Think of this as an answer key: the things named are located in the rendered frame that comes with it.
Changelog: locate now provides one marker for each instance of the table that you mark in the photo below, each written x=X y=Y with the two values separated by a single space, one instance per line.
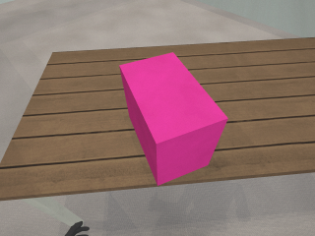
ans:
x=76 y=135

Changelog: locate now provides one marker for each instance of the robot left hand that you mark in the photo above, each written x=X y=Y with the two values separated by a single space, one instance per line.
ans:
x=77 y=228

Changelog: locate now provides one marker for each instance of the carton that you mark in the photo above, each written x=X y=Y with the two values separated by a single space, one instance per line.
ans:
x=177 y=123

